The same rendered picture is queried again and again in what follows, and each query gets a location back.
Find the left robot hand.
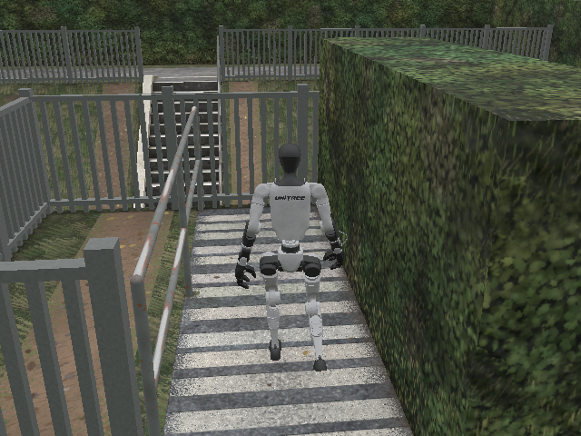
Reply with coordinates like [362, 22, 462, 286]
[235, 263, 256, 289]

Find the right robot upper arm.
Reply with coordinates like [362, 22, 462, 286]
[309, 183, 334, 232]

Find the robot left forearm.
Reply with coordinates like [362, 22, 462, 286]
[237, 220, 256, 266]

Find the robot right forearm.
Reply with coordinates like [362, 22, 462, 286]
[325, 218, 342, 254]

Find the right robot hand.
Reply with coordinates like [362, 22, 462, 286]
[323, 251, 344, 270]

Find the humanoid robot torso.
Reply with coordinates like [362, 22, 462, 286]
[269, 178, 311, 273]

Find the left robot upper arm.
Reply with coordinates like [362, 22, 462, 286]
[247, 183, 271, 234]

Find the left robot foot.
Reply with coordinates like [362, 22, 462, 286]
[269, 339, 281, 361]

